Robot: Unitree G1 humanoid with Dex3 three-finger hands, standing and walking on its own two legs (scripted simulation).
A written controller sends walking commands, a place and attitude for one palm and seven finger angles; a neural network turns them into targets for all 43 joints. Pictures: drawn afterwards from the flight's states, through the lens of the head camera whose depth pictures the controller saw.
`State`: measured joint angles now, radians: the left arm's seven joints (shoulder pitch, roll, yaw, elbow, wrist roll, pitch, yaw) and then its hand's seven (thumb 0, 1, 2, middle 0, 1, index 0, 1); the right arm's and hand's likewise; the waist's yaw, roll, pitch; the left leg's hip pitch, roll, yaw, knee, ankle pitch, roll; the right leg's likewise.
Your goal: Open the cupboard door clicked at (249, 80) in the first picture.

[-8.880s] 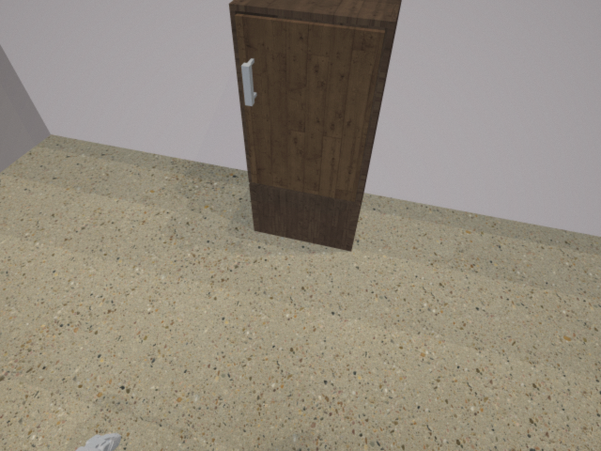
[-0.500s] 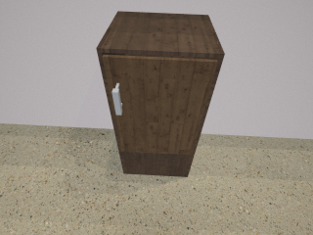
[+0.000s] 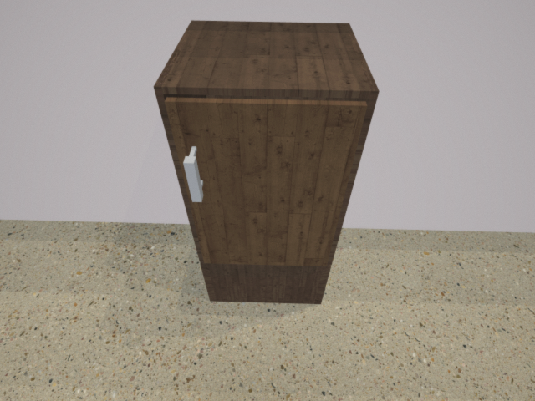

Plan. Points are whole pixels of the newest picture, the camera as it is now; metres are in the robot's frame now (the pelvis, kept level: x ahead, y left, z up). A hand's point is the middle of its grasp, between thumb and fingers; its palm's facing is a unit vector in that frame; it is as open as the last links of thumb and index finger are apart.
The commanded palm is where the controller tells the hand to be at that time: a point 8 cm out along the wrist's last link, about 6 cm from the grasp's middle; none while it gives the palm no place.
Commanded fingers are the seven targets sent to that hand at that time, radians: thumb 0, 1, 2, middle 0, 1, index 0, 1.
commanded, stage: shuffle to correct the standing spot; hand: left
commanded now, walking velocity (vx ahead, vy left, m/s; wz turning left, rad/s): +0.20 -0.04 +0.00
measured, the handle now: (195, 174) +0.59 +0.21 -0.02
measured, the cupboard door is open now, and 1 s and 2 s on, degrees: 0 0 0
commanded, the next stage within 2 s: come to a stop and stand still in 0.06 s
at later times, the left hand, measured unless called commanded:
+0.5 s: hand out of the picture +0.10 +0.18 -0.18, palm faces +0.06 -0.97 -0.23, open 7.3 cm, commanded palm none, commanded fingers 0.00 0.90 0.90 -0.20 -0.30 -0.20 -0.30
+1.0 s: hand out of the picture +0.06 +0.19 -0.16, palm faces +0.04 -0.97 -0.25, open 7.4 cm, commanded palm none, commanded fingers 0.00 0.90 0.90 -0.20 -0.30 -0.20 -0.30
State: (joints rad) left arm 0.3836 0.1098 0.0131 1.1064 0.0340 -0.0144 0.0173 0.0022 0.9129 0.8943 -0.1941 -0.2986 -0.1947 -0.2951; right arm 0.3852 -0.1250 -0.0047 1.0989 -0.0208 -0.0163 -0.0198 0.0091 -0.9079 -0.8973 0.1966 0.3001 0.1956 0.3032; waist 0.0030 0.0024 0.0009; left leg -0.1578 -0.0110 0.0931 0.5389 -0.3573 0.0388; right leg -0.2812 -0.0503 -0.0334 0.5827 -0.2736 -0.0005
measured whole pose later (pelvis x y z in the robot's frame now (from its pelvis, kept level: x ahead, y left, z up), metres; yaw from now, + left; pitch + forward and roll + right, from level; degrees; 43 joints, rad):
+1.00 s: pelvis +0.02 +0.00 +0.00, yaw +0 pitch -4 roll +1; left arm 0.25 0.18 0.01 1.00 0.02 0.03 0.03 0.00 0.91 0.89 -0.20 -0.30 -0.20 -0.30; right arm 0.25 -0.18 -0.03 0.94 -0.01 0.00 -0.02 0.01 -0.91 -0.90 0.20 0.30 0.19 0.30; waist 0.00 0.01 0.03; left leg -0.16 -0.01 0.12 0.56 -0.35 0.05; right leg -0.29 -0.05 -0.02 0.57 -0.22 0.01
